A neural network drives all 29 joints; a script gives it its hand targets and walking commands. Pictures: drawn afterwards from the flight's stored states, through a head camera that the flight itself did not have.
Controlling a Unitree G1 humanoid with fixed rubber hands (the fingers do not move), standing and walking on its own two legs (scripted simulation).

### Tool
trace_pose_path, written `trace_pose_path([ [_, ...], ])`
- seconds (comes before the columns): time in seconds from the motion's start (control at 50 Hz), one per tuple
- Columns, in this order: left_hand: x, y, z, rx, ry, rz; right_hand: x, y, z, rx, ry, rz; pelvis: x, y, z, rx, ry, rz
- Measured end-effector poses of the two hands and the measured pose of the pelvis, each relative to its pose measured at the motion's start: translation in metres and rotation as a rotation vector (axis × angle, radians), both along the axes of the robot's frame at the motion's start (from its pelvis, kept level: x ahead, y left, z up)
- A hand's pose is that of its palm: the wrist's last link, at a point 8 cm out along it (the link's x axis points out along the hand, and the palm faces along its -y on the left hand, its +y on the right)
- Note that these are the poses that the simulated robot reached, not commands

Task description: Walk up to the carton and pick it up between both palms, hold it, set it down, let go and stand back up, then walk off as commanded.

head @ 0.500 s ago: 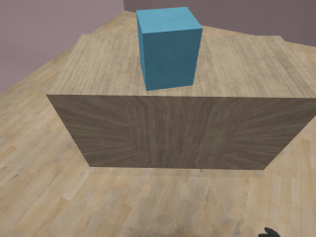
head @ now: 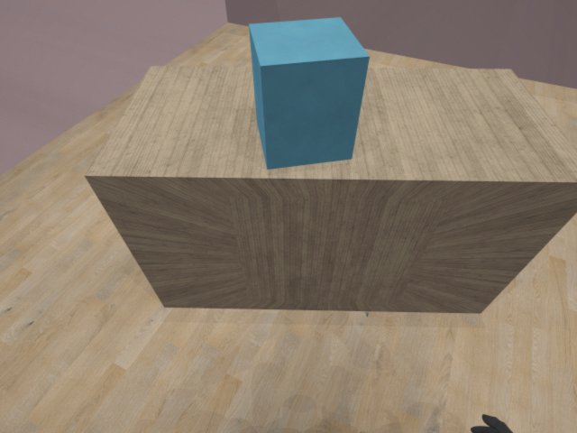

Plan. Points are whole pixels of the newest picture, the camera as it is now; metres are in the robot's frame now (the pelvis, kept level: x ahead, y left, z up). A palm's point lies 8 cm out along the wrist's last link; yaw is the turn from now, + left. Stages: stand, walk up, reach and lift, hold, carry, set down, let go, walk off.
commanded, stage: stand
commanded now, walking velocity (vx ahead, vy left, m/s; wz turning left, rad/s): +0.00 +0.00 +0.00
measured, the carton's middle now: (303, 95) +0.82 +0.02 +0.05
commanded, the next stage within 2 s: none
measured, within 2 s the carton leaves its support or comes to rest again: neither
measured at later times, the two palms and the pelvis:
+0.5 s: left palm out of the picture +0.05 +0.31 -0.11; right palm out of the picture +0.12 -0.29 -0.10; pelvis -0.01 +0.00 +0.00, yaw +0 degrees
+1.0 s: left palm out of the picture +0.05 +0.31 -0.11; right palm out of the picture +0.12 -0.29 -0.10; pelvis +0.00 +0.00 +0.00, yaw +0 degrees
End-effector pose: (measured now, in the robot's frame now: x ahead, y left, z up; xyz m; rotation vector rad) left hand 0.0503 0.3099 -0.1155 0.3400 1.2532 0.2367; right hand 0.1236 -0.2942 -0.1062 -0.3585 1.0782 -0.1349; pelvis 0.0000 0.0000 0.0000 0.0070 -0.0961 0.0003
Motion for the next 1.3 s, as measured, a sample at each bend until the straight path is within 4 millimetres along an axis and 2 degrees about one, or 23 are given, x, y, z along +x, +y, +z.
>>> trace_pose_path([
  [1.3, -0.0044, -0.0026, 0.0033, -0.001, -0.007, 0.001, -0.0077, -0.0006, 0.0010, 0.004, 0.006, -0.005, -0.0052, -0.0013, 0.0028, 0.003, -0.007, 0.000],
])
